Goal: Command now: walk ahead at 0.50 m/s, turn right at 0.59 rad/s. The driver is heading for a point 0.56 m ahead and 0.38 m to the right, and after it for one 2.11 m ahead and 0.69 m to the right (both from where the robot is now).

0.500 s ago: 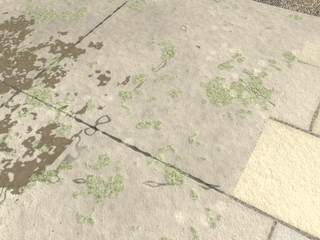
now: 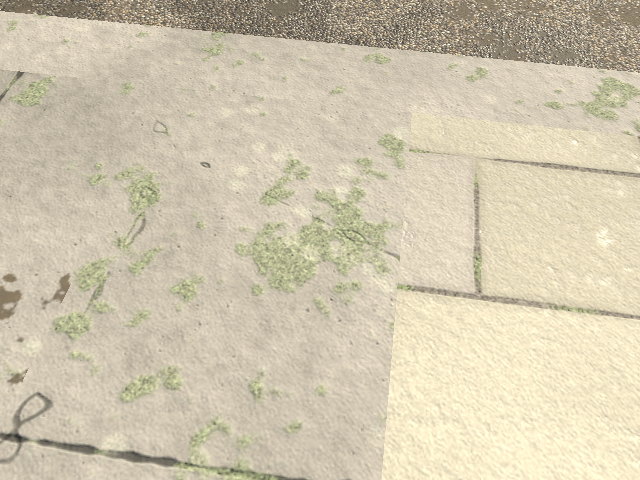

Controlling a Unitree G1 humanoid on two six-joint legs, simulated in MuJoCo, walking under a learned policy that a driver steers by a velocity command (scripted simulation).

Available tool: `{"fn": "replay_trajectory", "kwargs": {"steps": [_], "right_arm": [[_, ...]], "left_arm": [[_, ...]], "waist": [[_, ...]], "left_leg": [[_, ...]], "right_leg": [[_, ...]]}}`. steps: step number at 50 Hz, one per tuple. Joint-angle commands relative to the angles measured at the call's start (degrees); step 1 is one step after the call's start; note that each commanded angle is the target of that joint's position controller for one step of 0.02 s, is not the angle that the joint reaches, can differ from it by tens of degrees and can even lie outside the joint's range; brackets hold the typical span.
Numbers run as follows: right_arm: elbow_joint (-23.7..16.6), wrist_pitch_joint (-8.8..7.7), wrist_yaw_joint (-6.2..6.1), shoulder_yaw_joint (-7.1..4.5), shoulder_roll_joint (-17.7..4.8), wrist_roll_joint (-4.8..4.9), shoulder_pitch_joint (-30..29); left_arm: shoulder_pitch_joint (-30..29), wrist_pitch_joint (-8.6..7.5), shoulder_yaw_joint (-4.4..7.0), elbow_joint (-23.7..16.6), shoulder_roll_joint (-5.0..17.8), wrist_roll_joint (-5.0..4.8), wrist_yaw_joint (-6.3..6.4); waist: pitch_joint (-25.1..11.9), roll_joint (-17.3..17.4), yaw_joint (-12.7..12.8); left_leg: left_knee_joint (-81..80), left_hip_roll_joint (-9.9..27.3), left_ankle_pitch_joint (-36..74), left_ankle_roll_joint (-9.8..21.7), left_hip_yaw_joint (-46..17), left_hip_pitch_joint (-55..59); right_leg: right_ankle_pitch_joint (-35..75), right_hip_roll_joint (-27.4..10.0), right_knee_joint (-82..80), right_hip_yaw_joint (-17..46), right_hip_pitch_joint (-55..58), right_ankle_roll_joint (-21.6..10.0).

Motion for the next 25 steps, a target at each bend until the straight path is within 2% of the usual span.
{"fn": "replay_trajectory", "kwargs": {"steps": [1, 5, 7, 8, 10, 11, 12, 13, 14, 15, 16, 17, 18, 19, 20, 22, 25], "right_arm": [[-3.52, -0.78, -0.31, -2.14, -9.00, 0.17, -4.27], [-1.74, 0.16, -0.67, -2.53, -10.82, 0.87, -1.54], [-0.91, 0.78, -0.67, -2.91, -11.89, 1.53, -0.44], [-0.69, 1.15, -0.71, -3.11, -12.51, 1.87, -0.38], [-0.73, 1.90, -1.09, -3.69, -14.36, 2.43, -0.72], [-0.93, 2.39, -1.32, -3.76, -14.69, 2.66, -1.38], [-1.26, 2.47, -1.62, -3.11, -13.18, 2.39, -1.18], [-3.27, 2.02, -1.45, -1.14, -7.29, -0.27, 1.35], [-6.23, 0.09, -0.85, 0.40, -4.77, -0.20, 1.86], [-7.15, -1.47, -0.08, -0.92, -10.24, 2.00, -4.61], [-8.09, -2.38, 0.22, -0.72, -10.20, 2.90, -7.16], [-7.31, -2.66, -0.21, -0.62, -9.45, 1.72, -7.09], [-6.81, -2.34, -0.49, -1.07, -10.05, 0.44, -6.48], [-6.57, -1.67, -0.35, -1.24, -10.07, 0.09, -5.51], [-6.45, -1.10, -0.32, -1.21, -9.51, -0.16, -5.02], [-6.63, -0.20, -0.41, -0.86, -8.00, -0.57, -6.03], [-8.50, 0.01, -0.36, -0.01, -5.84, -0.60, -12.80]], "left_arm": [[-1.91, -0.92, -0.16, -4.09, 0.96, 0.01, -0.89], [-9.40, -1.42, -0.70, -6.17, 0.12, -0.09, -2.39], [-11.54, -1.32, -0.54, -7.44, 0.66, -0.22, -2.97], [-11.72, -1.25, -0.26, -7.90, 1.27, -0.12, -3.20], [-8.35, -0.85, 0.96, -7.81, 3.52, 0.32, -3.25], [-1.73, -0.65, 2.21, -6.24, 5.51, 0.31, -3.07], [8.56, -0.28, 4.20, -3.33, 8.91, 0.10, -2.28], [13.94, 0.17, 5.59, -2.08, 14.65, -0.38, -1.02], [11.72, -0.87, 5.14, -4.39, 16.80, -0.50, -1.39], [11.43, -1.79, 3.61, -4.32, 11.48, -0.09, -1.86], [9.65, -2.42, 2.86, -3.77, 9.37, 0.17, -1.86], [5.78, -2.67, 2.34, -3.97, 8.01, 0.18, -1.81], [2.63, -2.78, 1.75, -4.57, 6.31, 0.52, -1.64], [0.84, -2.77, 1.43, -5.26, 5.77, 1.06, -1.39], [0.21, -2.93, 1.48, -5.19, 5.86, 1.11, -1.15], [1.22, -3.20, 1.62, -4.20, 6.54, 0.89, -0.47], [3.76, -2.95, 1.88, -2.52, 7.53, 0.57, 0.52]], "waist": [[-0.19, 6.56, 1.04], [1.88, 5.95, -1.58], [2.73, 6.23, -1.65], [2.58, 6.50, -1.06], [-0.68, 8.37, 1.98], [-4.30, 8.08, 6.07], [-9.42, 6.21, 11.09], [-14.14, -5.99, 10.19], [-23.38, -12.54, 6.82], [-19.89, -4.59, 10.24], [-12.46, -3.32, 9.05], [-8.14, 1.58, 6.09], [-6.11, 0.97, 3.97], [-5.22, -0.34, 2.40], [-4.94, -0.60, 1.78], [-3.89, 0.14, 1.67], [-1.80, -0.30, 3.90]], "left_leg": [[-8.98, 15.51, 16.16, 8.54, -6.82, 2.60], [-8.81, 15.75, 16.76, 6.92, -1.26, 5.14], [-7.55, 17.06, 19.41, 6.15, 0.11, 8.43], [-5.76, 17.51, 24.36, 5.64, 1.04, 9.98], [2.70, 17.44, 43.57, 4.44, 3.35, 11.92], [12.09, 16.36, 49.87, 3.42, 4.98, 10.53], [25.51, 14.19, 45.84, 1.39, 6.19, 2.67], [45.80, 9.07, 8.50, -1.62, 6.27, -17.97], [60.55, -1.01, -22.99, -3.29, -5.79, -33.81], [62.34, 2.47, -18.89, -2.33, -12.12, -40.16], [58.83, 4.58, -13.88, -1.15, -11.16, -41.02], [53.59, 6.89, -9.79, -1.27, -11.21, -37.61], [49.26, 8.29, -7.36, -1.79, -11.41, -33.66], [47.78, 8.82, -5.69, -2.29, -11.52, -30.52], [45.97, 8.65, -4.80, -3.14, -11.04, -29.15], [41.43, 7.85, -1.74, -4.86, -9.93, -28.31], [28.92, 5.96, 9.03, -6.25, -9.60, -28.13]], "right_leg": [[8.81, -1.85, -7.73, 0.48, -2.49, 0.06], [14.02, -0.55, -18.43, -3.44, 0.45, -1.22], [11.28, 0.06, -21.36, -4.61, 0.75, -2.51], [8.65, 0.94, -22.47, -5.61, 1.89, -3.46], [2.46, 4.72, -23.40, -8.86, 9.12, -5.93], [2.64, 7.26, -25.72, -10.25, 18.02, -7.70], [5.62, 8.73, -28.42, -8.82, 33.79, -10.03], [4.62, -4.03, -29.07, 12.22, 52.62, -15.63], [-8.11, -14.40, -39.43, 43.54, 62.36, -25.51], [-9.85, -13.43, -42.73, 39.53, 60.13, -22.22], [-6.61, -11.36, -42.97, 31.44, 52.57, -20.05], [-0.85, -8.71, -43.14, 25.47, 43.78, -18.04], [5.21, -6.79, -43.86, 21.27, 37.49, -17.14], [8.45, -5.54, -45.19, 19.50, 33.24, -17.05], [11.51, -5.06, -46.10, 18.52, 30.74, -17.51], [16.09, -3.73, -46.79, 14.99, 26.74, -17.76], [14.59, -0.99, -46.54, 11.61, 24.39, -15.64]]}}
